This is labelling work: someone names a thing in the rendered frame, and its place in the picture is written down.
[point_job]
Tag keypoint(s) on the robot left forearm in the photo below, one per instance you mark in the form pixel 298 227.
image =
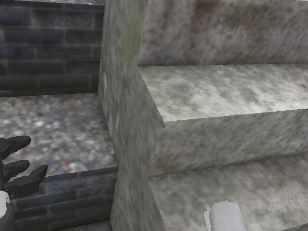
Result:
pixel 6 213

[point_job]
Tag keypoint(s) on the robot left hand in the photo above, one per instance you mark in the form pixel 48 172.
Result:
pixel 24 185

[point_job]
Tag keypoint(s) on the right robot thigh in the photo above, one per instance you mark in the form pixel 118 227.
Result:
pixel 224 216

